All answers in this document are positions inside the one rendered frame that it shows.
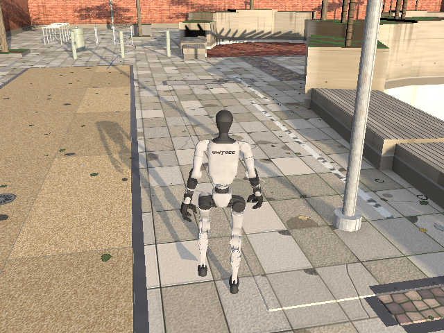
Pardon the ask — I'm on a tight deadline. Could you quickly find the left robot upper arm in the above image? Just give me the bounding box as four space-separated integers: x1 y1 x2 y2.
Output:
191 140 209 179

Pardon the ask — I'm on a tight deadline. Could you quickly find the robot right forearm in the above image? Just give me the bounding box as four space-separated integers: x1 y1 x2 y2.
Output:
249 168 262 196

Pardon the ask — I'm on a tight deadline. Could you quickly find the right robot upper arm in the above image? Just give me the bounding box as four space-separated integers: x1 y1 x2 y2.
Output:
238 140 256 178

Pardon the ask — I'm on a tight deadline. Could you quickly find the right robot shin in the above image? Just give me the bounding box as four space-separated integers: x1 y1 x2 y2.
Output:
230 237 241 284

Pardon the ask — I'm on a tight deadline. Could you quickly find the robot right thigh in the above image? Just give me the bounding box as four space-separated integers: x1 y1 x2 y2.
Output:
230 195 246 249

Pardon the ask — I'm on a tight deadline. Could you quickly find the left robot hand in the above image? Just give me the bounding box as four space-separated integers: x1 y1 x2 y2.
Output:
180 202 197 222

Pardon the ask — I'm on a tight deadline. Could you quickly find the robot left forearm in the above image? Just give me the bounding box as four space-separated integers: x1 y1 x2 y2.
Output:
182 169 198 204

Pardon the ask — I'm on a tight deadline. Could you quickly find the right robot hand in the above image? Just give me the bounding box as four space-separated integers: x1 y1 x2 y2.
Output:
247 194 263 209

